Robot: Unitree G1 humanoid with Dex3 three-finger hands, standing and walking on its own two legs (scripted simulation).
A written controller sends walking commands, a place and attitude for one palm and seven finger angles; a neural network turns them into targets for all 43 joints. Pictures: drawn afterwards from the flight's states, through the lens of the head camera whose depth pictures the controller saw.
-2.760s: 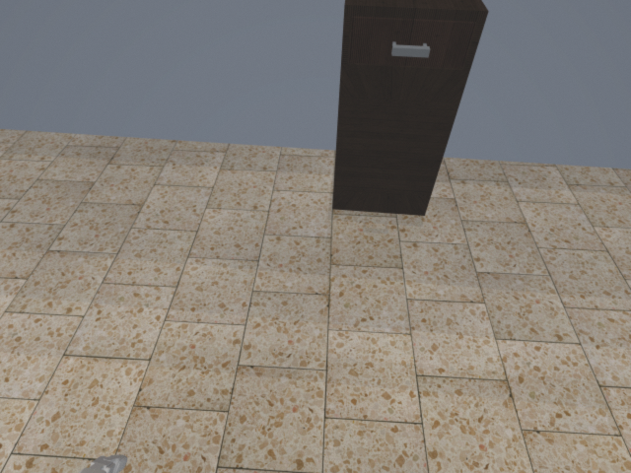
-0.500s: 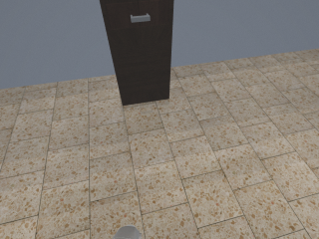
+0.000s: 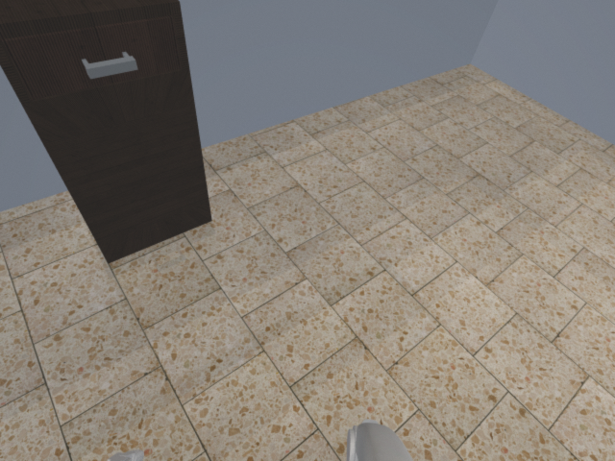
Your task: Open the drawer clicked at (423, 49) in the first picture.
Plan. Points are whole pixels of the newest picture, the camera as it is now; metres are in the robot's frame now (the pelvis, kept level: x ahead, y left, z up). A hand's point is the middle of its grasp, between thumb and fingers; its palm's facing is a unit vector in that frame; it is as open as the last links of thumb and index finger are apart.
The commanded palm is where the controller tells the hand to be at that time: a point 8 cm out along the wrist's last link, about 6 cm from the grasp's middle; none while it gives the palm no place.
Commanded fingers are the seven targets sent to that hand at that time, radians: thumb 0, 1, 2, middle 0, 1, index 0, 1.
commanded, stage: walk to a spot facing it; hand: left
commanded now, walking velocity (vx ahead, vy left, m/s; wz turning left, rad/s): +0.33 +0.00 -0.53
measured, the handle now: (108, 63) +0.97 +0.55 -0.02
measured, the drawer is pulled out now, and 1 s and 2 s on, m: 0.00 0.00 0.00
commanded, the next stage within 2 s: turn to face it in 0.98 s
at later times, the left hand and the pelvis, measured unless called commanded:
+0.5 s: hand (226, 343) +0.33 +0.15 -0.17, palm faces -0.20 -0.95 -0.25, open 7.2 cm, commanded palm none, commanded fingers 0.00 0.90 0.90 -0.20 -0.30 -0.20 -0.30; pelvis +0.22 -0.04 -0.01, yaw -13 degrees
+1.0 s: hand (259, 249) +0.55 +0.12 -0.18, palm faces -0.38 -0.91 -0.16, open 7.4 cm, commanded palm none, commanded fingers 0.00 0.90 0.90 -0.20 -0.30 -0.20 -0.30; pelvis +0.42 -0.03 +0.00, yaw -28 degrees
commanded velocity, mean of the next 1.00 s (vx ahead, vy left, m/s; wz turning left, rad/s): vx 0.25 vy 0.00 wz -0.46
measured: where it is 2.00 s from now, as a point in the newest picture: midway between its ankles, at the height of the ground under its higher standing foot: (330, 378)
